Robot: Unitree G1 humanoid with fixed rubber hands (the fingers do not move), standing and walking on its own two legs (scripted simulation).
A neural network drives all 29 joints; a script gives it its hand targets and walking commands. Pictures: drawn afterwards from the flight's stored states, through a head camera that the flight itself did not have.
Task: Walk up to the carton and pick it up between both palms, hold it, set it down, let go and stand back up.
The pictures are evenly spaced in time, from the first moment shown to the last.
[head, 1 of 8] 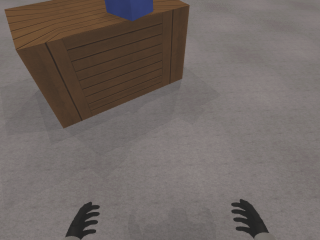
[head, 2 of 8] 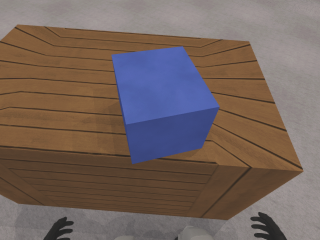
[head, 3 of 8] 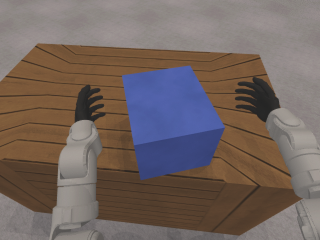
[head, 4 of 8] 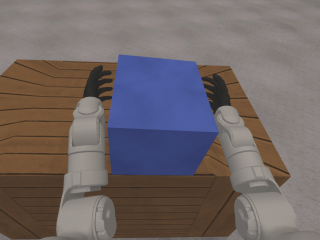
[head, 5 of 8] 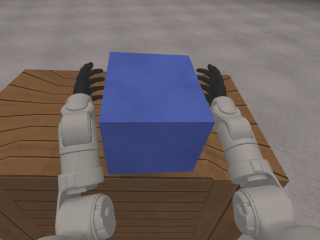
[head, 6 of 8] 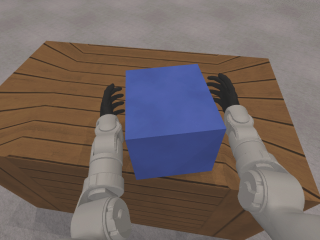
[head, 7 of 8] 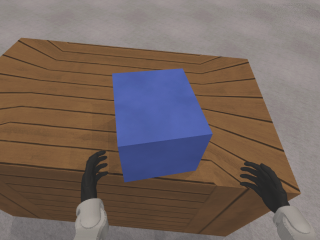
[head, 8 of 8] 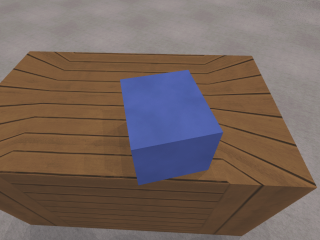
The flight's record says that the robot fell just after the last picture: no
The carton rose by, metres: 0.14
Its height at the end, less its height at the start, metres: +0.00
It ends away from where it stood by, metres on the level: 0.01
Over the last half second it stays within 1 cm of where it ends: yes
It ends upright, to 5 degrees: yes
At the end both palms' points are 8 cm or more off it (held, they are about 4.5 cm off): yes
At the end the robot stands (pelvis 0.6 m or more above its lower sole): yes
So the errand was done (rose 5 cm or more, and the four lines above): yes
